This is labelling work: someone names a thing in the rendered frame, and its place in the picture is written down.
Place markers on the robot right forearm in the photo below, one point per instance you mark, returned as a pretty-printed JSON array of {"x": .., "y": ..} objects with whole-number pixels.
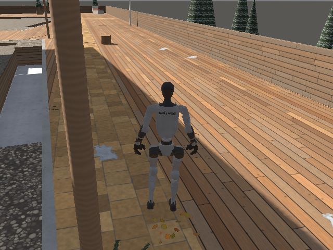
[{"x": 192, "y": 138}]

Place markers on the robot shin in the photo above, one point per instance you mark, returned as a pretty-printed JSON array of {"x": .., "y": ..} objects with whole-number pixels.
[
  {"x": 174, "y": 188},
  {"x": 151, "y": 185}
]

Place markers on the right robot upper arm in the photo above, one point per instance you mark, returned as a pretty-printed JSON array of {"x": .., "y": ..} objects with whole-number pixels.
[{"x": 186, "y": 118}]

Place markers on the robot left forearm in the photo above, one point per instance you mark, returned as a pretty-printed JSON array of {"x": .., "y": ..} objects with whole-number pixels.
[{"x": 140, "y": 137}]

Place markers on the robot left shin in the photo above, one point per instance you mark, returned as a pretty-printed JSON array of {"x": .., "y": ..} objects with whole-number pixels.
[{"x": 151, "y": 185}]

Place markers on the robot right shin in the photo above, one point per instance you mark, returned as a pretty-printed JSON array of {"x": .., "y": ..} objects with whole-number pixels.
[{"x": 174, "y": 188}]

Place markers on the robot left hand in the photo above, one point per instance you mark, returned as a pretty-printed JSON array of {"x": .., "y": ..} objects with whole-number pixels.
[{"x": 136, "y": 147}]

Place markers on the left robot upper arm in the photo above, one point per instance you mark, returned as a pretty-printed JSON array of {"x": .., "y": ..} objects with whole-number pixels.
[{"x": 147, "y": 118}]

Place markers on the robot right hand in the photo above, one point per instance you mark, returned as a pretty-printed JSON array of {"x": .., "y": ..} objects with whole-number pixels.
[{"x": 191, "y": 147}]

